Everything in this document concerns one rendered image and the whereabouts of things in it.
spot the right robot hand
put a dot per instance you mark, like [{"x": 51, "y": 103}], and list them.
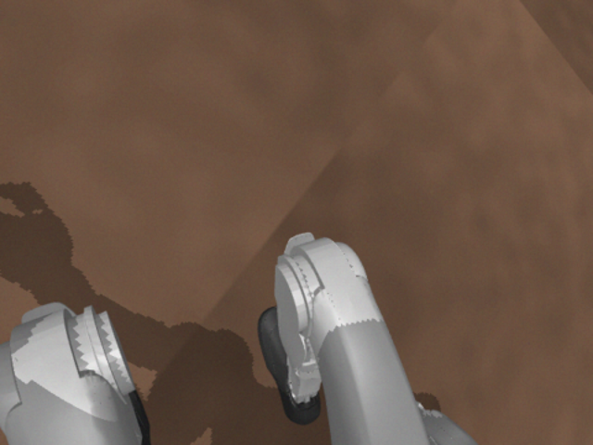
[{"x": 443, "y": 431}]

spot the left robot foot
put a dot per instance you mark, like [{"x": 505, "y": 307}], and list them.
[{"x": 141, "y": 417}]

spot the right robot foot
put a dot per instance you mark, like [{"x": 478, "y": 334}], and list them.
[{"x": 276, "y": 361}]

